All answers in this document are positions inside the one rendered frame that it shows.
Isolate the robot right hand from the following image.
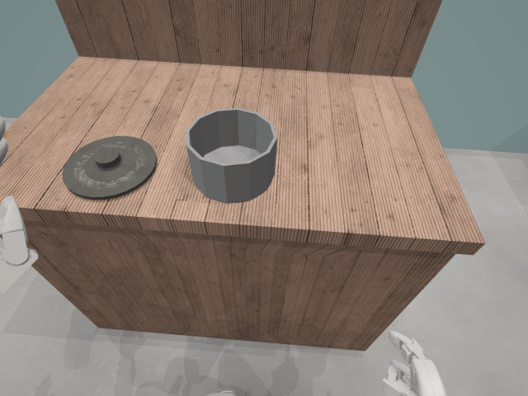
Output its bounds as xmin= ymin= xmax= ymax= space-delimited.
xmin=383 ymin=330 xmax=447 ymax=396

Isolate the lid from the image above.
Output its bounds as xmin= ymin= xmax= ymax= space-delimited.
xmin=62 ymin=136 xmax=157 ymax=200

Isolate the knob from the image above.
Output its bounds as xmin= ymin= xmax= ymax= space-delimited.
xmin=94 ymin=147 xmax=121 ymax=168

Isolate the table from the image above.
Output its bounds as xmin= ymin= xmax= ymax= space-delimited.
xmin=0 ymin=0 xmax=485 ymax=351

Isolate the pot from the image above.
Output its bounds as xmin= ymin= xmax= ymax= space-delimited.
xmin=186 ymin=108 xmax=277 ymax=203

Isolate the robot left hand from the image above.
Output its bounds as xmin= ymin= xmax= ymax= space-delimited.
xmin=0 ymin=116 xmax=38 ymax=293

